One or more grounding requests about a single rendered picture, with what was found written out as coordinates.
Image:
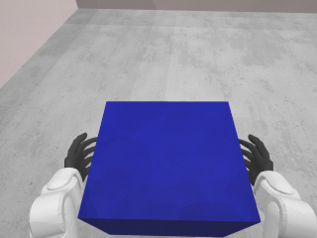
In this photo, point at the robot right forearm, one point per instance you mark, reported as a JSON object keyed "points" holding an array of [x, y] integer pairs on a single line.
{"points": [[285, 214]]}

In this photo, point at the robot left hand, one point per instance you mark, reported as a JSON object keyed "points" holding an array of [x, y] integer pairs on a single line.
{"points": [[76, 156]]}

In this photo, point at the robot right hand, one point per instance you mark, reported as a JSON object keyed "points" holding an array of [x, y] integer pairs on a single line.
{"points": [[259, 158]]}

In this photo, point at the carton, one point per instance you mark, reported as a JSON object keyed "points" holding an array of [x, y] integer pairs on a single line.
{"points": [[168, 168]]}

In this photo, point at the robot left forearm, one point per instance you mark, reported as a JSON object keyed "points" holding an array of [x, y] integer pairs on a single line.
{"points": [[52, 214]]}

